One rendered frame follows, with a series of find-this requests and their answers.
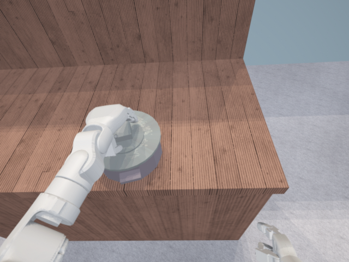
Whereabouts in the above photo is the knob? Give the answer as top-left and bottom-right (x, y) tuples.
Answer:
(113, 121), (133, 142)

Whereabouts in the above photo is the robot left upper arm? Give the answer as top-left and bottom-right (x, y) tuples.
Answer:
(0, 221), (69, 262)

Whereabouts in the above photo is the lid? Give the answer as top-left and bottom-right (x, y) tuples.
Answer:
(104, 110), (161, 171)

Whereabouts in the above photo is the table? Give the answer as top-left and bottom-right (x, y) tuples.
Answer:
(0, 0), (289, 241)

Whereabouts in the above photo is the robot right hand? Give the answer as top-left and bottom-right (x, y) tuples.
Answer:
(255, 222), (298, 262)

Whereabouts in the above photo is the robot left forearm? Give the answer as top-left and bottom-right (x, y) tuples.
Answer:
(0, 122), (113, 261)

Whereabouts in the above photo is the robot left hand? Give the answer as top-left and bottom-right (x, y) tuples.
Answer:
(86, 104), (138, 157)

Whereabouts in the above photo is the pot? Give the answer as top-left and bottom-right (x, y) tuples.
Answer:
(104, 143), (162, 184)

